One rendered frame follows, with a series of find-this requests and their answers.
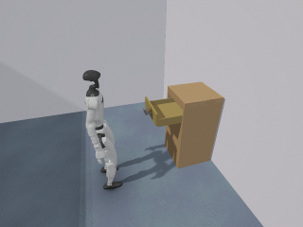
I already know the right robot shin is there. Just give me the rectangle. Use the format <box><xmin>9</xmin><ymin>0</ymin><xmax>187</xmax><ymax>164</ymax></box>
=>
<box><xmin>106</xmin><ymin>163</ymin><xmax>117</xmax><ymax>185</ymax></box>

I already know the robot right hand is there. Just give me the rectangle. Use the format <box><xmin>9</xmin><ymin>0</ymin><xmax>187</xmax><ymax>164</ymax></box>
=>
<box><xmin>96</xmin><ymin>149</ymin><xmax>109</xmax><ymax>165</ymax></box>

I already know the robot right upper arm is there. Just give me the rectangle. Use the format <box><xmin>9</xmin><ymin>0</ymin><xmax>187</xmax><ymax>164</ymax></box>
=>
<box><xmin>85</xmin><ymin>97</ymin><xmax>98</xmax><ymax>129</ymax></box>

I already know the drawer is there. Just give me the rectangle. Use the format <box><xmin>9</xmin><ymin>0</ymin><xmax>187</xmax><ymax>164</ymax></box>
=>
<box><xmin>145</xmin><ymin>96</ymin><xmax>184</xmax><ymax>127</ymax></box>

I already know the robot left thigh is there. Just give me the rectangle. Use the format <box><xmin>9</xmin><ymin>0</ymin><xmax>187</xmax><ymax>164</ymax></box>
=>
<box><xmin>104</xmin><ymin>123</ymin><xmax>115</xmax><ymax>146</ymax></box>

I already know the handle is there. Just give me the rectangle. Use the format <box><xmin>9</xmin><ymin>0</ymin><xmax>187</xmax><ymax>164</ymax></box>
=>
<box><xmin>143</xmin><ymin>107</ymin><xmax>151</xmax><ymax>115</ymax></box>

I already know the cabinet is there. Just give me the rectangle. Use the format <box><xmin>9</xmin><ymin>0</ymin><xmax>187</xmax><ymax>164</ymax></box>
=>
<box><xmin>165</xmin><ymin>81</ymin><xmax>224</xmax><ymax>168</ymax></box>

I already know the robot right forearm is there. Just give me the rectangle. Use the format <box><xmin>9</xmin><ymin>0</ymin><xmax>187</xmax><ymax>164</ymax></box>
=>
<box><xmin>87</xmin><ymin>124</ymin><xmax>102</xmax><ymax>151</ymax></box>

